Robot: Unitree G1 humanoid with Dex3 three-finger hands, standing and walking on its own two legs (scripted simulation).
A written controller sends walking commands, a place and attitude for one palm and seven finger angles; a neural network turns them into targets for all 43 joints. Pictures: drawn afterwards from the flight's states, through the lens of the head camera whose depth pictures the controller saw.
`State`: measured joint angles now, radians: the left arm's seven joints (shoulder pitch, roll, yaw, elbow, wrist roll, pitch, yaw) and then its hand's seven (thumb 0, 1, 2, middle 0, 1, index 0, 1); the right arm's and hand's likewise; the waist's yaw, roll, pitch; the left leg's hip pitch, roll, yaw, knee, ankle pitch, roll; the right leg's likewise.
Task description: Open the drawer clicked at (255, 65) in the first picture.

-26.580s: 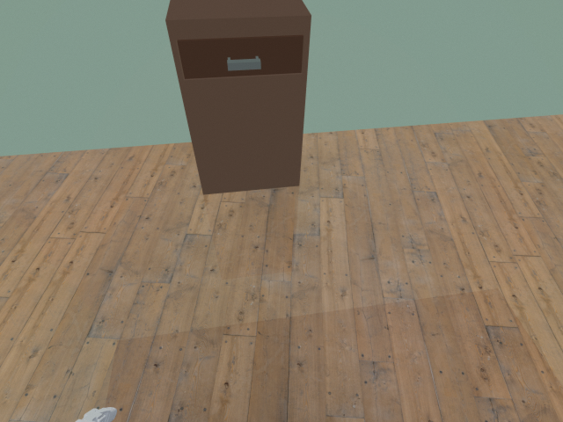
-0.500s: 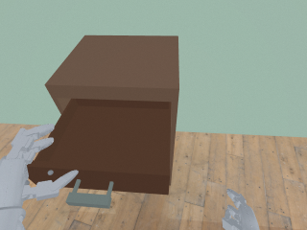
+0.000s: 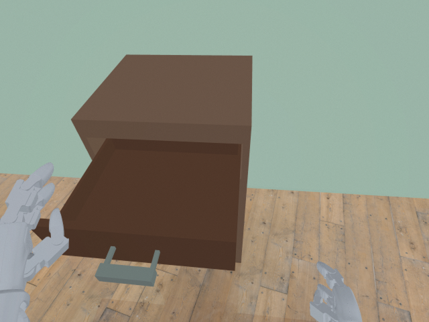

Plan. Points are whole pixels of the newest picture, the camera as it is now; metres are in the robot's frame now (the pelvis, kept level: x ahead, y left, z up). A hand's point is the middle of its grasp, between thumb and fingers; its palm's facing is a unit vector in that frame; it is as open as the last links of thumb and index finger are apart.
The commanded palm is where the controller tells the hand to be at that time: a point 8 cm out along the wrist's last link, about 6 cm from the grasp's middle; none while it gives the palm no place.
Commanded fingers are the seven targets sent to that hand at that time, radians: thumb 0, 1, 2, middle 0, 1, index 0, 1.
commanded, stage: step back with the hand held close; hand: left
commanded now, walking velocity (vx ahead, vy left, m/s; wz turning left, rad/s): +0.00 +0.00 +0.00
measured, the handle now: (130, 263) +0.25 +0.23 -0.08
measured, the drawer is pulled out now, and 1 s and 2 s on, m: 0.30 0.30 0.30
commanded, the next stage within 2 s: stop stepping back and stand still in 1.40 s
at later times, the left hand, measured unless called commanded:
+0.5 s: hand (41, 255) +0.16 +0.26 +0.15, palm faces +0.27 -0.82 -0.50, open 7.4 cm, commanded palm +0.10 +0.31 +0.18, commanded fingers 0.00 0.90 0.90 -0.20 -0.30 -0.20 -0.30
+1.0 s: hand (0, 300) +0.10 +0.27 +0.15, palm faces +0.36 -0.81 -0.46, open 7.4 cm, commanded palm +0.03 +0.31 +0.18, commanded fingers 0.00 0.90 0.90 -0.20 -0.30 -0.20 -0.30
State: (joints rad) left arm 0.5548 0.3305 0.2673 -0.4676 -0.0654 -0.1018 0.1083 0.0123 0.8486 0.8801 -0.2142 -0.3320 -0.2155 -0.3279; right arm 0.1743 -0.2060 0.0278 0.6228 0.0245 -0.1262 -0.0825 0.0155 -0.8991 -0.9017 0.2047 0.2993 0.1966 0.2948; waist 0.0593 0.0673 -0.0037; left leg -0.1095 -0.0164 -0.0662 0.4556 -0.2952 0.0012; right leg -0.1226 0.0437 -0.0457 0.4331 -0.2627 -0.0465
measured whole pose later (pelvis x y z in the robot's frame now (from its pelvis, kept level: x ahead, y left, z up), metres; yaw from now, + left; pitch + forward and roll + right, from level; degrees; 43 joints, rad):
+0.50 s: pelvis -0.03 +0.02 +0.00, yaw +1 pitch +2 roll -1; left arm 0.67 0.42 0.36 -0.60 -0.05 -0.18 0.11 0.02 0.89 0.90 -0.22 -0.30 -0.22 -0.30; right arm 0.16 -0.22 -0.02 0.56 0.03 -0.02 -0.08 0.02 -0.90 -0.90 0.20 0.30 0.20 0.29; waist -0.01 0.00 0.03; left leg -0.29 -0.05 -0.06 0.51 -0.25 0.03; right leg -0.29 0.01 -0.05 0.47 -0.22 -0.01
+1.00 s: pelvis -0.09 +0.02 -0.01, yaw +2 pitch +3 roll -1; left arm 0.63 0.42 0.39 -0.65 -0.03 -0.20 0.15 0.01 0.89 0.90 -0.21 -0.30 -0.21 -0.30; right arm 0.20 -0.19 -0.01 0.58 -0.01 -0.06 -0.07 0.02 -0.90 -0.90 0.21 0.30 0.20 0.29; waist -0.01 -0.06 0.02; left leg -0.38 -0.03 -0.04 0.59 -0.25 0.02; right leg -0.46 0.00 -0.03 0.79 -0.40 0.00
